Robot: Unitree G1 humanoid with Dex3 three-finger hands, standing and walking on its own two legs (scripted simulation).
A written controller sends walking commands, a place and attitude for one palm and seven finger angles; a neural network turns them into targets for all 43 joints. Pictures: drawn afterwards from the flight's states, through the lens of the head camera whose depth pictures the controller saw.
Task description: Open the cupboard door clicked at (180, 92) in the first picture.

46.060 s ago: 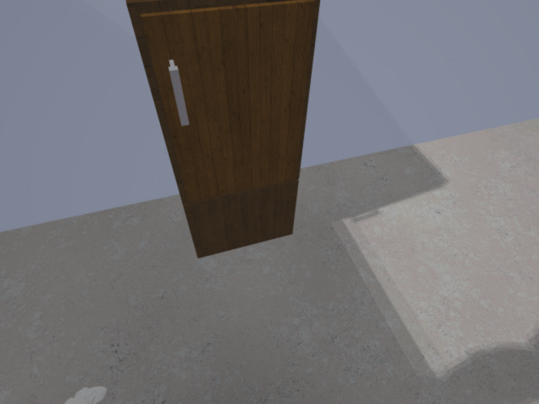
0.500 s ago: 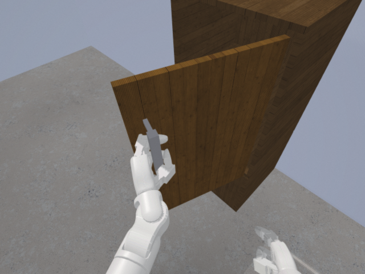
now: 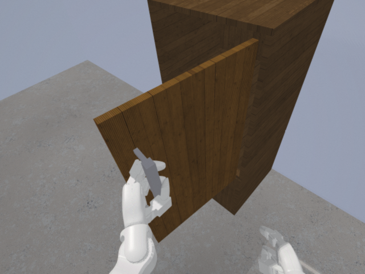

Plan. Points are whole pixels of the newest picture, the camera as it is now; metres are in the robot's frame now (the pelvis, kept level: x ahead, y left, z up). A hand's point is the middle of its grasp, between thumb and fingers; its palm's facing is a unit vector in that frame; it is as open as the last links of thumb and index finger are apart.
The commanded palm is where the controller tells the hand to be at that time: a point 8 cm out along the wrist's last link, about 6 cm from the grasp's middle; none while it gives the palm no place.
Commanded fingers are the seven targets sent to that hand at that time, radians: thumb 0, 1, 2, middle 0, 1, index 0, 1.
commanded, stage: open thumb and fingers to let go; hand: left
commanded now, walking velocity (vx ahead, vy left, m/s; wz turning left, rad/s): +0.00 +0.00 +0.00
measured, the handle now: (150, 177) +0.31 +0.08 +0.07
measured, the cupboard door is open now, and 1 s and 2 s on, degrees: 83 77 81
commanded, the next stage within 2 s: slide the hand sideways off the handle in 0.76 s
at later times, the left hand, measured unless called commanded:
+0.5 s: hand (151, 192) +0.27 +0.07 +0.07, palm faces +0.33 -0.94 -0.04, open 13.1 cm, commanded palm +0.23 +0.09 +0.07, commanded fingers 0.00 -0.50 0.30 -0.24 -0.85 -0.24 -0.85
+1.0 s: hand (150, 202) +0.25 +0.07 +0.07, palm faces -0.06 -1.00 -0.02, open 16.3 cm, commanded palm +0.23 +0.10 +0.07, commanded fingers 0.00 -0.50 0.30 -0.15 -0.30 -0.15 -0.30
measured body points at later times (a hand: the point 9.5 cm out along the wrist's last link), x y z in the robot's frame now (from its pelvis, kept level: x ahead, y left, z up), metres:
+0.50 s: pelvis -0.02 +0.01 -0.01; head +0.01 -0.03 +0.44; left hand +0.25 +0.12 +0.08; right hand +0.17 -0.20 -0.11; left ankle -0.02 +0.17 -0.71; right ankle -0.01 -0.03 -0.71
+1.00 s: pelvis -0.03 +0.06 -0.01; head -0.01 +0.04 +0.44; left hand +0.25 +0.12 +0.08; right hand +0.15 -0.15 -0.10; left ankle -0.02 +0.17 -0.71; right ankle -0.01 -0.03 -0.71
